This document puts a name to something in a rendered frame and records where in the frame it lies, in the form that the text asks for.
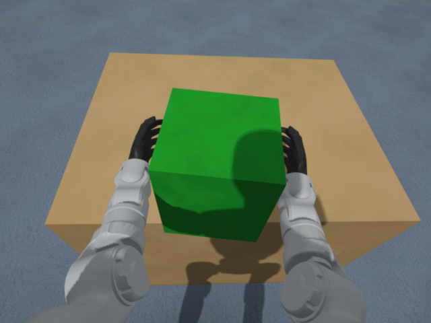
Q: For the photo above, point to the left robot forearm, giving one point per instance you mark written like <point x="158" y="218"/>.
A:
<point x="126" y="215"/>

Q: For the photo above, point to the pedestal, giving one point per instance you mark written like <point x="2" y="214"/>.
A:
<point x="360" y="201"/>

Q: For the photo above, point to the left robot hand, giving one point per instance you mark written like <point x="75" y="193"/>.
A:
<point x="141" y="147"/>

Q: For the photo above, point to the robot right upper arm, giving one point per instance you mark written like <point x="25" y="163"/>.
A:
<point x="314" y="294"/>

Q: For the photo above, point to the right robot forearm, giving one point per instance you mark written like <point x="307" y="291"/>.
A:
<point x="301" y="230"/>

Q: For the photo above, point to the right robot hand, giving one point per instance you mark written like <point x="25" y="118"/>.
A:
<point x="296" y="157"/>

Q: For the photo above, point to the carton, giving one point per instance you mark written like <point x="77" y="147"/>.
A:
<point x="218" y="169"/>

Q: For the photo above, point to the robot left upper arm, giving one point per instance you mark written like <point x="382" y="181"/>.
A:
<point x="103" y="287"/>

